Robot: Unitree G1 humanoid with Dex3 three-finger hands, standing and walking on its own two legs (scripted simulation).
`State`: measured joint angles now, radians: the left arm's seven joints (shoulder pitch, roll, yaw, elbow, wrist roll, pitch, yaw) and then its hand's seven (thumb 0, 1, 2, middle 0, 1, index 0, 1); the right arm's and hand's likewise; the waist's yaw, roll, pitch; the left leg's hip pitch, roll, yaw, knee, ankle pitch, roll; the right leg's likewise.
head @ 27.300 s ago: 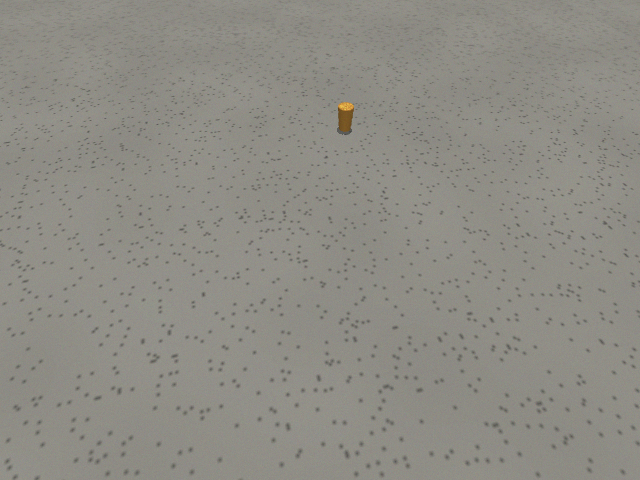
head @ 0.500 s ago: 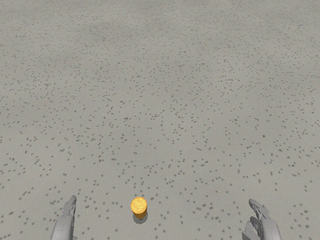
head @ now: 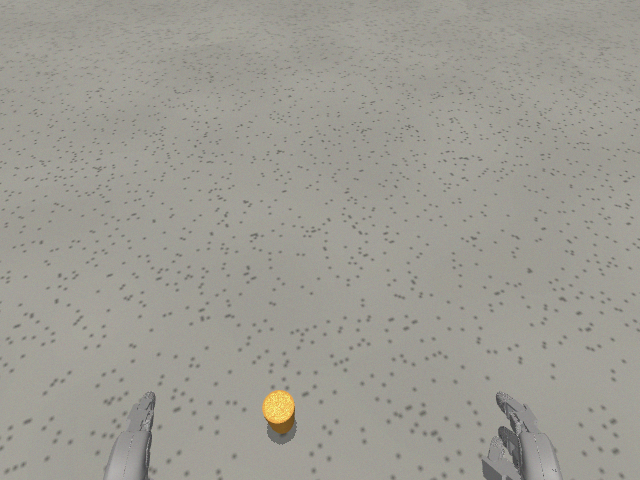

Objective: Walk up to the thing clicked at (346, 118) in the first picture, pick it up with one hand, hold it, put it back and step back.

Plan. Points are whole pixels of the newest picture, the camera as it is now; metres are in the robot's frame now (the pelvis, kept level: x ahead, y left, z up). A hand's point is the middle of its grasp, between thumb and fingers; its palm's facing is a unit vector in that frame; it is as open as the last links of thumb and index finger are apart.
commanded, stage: home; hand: left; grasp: from the side
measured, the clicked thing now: (280, 414) +0.41 +0.13 -0.66
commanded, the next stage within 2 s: stand in 0.58 s
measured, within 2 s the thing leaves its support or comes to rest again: neither
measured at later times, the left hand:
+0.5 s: hand (178, 461) +0.18 +0.19 -0.06, palm faces +0.10 -0.95 -0.28, open 17.3 cm
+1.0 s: hand (176, 459) +0.18 +0.19 -0.06, palm faces +0.10 -0.96 -0.28, open 12.1 cm
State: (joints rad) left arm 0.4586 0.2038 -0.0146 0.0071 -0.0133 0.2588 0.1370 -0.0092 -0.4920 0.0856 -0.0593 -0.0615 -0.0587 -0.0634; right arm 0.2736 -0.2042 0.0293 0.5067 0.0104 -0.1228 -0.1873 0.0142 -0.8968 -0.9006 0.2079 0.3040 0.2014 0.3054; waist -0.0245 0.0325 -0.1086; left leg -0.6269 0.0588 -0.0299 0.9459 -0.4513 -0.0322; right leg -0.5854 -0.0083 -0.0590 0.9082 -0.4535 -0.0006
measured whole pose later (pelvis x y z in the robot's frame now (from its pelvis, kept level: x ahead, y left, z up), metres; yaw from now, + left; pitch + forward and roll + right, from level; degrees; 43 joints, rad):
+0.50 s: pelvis +0.01 +0.01 +0.00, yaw +0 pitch +8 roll -2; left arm 0.45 0.21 -0.01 0.01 -0.01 0.26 0.14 -0.01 -0.50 0.08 -0.06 -0.06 -0.06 -0.06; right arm 0.28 -0.20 0.03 0.51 0.01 -0.13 -0.19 0.01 -0.90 -0.90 0.21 0.30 0.20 0.31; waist -0.02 0.03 -0.11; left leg -0.62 0.06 -0.02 0.95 -0.47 -0.02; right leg -0.57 -0.01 -0.05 0.90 -0.46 0.01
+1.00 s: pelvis +0.01 +0.01 +0.00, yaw +0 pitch +8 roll -2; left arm 0.46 0.21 -0.02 0.00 -0.01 0.27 0.14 0.00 0.15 0.65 -0.19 -0.26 -0.18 -0.27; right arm 0.28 -0.20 0.03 0.51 0.01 -0.13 -0.19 0.01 -0.90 -0.90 0.21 0.30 0.20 0.31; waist -0.02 0.03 -0.11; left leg -0.62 0.05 -0.02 0.95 -0.47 -0.02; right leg -0.57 -0.01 -0.05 0.90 -0.46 0.01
